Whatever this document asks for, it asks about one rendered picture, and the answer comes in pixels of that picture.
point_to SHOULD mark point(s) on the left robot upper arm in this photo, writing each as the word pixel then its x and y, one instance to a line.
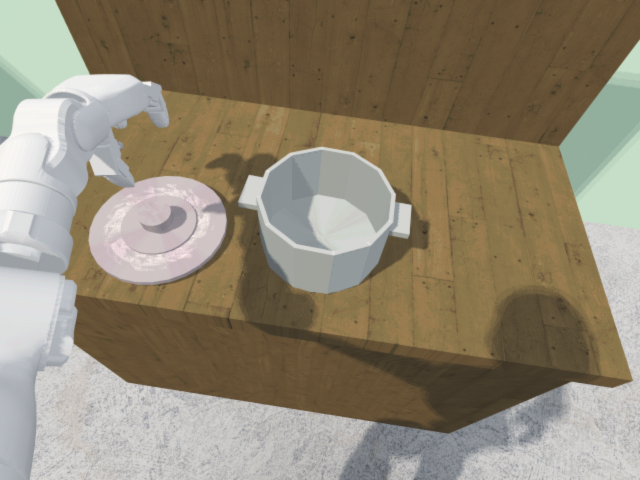
pixel 37 321

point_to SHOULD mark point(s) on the lid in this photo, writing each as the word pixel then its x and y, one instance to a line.
pixel 128 252

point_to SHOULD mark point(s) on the knob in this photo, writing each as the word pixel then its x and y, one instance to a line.
pixel 155 216

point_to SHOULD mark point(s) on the robot left forearm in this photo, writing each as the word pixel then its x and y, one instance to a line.
pixel 43 168

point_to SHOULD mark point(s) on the left robot hand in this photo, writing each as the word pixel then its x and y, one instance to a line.
pixel 122 97

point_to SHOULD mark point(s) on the table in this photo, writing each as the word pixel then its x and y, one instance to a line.
pixel 495 297

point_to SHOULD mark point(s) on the pot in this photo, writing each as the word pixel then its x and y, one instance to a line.
pixel 324 217

